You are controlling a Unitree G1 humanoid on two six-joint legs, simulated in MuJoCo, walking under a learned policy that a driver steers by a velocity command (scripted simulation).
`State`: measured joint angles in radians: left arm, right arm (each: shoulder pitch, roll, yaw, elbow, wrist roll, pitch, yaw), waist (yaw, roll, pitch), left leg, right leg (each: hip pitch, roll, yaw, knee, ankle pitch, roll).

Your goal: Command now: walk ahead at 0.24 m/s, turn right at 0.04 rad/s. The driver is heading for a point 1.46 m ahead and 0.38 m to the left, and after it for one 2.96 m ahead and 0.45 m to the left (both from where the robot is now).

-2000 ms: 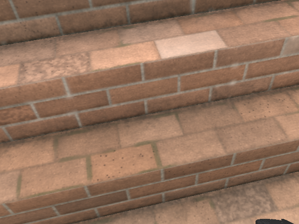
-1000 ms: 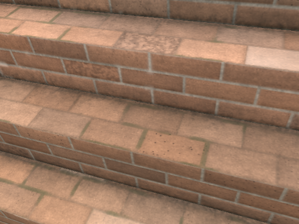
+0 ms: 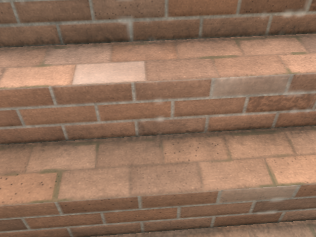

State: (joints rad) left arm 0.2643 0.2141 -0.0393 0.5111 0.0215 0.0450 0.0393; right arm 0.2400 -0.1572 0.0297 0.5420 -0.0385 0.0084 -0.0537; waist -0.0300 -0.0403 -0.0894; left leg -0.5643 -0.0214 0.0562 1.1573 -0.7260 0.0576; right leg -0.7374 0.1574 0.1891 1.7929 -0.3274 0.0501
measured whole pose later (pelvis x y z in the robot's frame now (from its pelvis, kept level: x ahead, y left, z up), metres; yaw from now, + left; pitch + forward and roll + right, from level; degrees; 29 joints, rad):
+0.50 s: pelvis -0.02 -0.11 -0.12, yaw +13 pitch +9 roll +2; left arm 0.49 0.24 0.02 0.95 0.03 -0.01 0.10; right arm -0.10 -0.06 0.15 0.45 0.01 -0.03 0.07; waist 0.07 -0.02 -0.03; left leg -1.21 0.11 0.09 1.81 -0.58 -0.02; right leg -0.06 -0.01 -0.21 0.21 -0.16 -0.06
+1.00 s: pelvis +0.14 -0.11 +0.08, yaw +29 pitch +3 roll +0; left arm 0.07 0.07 -0.14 0.43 0.05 -0.05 0.01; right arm 0.36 -0.18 0.01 0.77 -0.02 -0.04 -0.05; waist 0.00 0.02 -0.11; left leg -0.30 0.00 -0.15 0.63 -0.38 -0.03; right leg -1.19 -0.03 0.04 2.22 -0.37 0.02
